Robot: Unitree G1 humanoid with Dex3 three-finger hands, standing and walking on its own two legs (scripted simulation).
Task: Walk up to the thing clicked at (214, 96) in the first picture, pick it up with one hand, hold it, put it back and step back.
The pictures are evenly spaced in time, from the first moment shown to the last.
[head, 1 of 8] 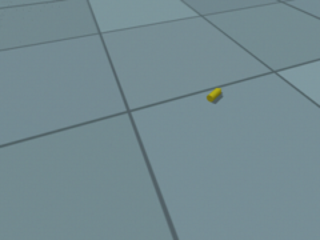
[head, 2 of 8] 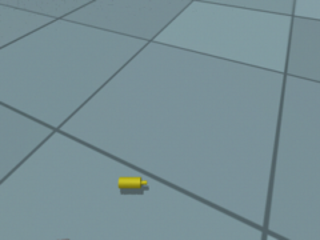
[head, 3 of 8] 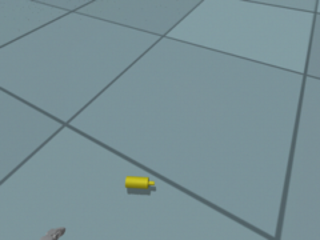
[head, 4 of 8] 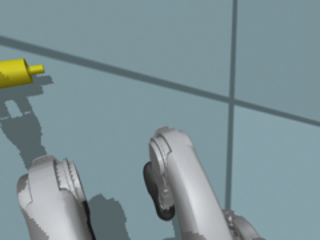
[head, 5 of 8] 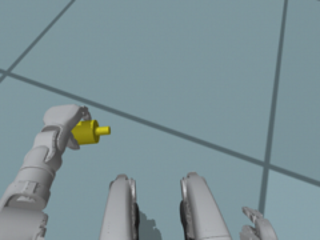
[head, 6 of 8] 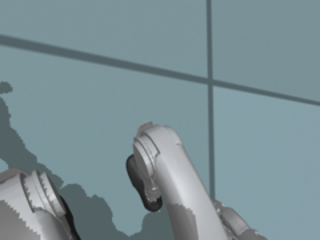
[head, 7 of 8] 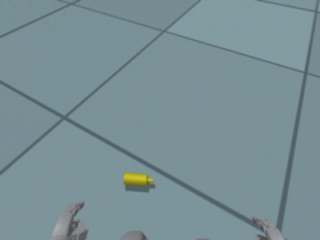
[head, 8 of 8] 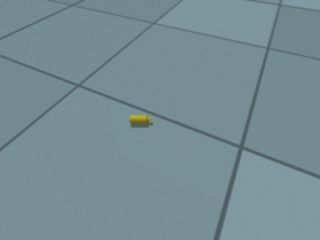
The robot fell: no
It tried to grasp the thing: yes
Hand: left
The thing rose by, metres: 0.67
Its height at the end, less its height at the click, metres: +0.00
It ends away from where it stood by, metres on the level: 0.02
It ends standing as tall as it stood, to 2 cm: yes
